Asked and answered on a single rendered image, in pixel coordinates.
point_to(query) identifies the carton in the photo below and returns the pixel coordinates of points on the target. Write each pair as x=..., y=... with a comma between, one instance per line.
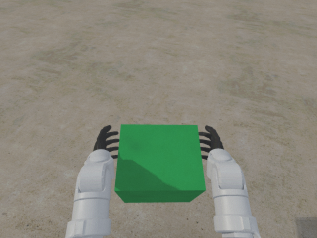
x=159, y=163

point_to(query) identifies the robot right forearm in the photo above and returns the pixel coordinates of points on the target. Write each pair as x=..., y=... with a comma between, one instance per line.
x=233, y=217

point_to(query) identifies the robot right hand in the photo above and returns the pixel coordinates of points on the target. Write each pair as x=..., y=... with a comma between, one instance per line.
x=215, y=142

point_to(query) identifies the robot left forearm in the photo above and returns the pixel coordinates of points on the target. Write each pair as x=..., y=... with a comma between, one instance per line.
x=90, y=215

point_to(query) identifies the robot left hand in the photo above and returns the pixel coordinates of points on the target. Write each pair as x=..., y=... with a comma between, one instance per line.
x=102, y=143

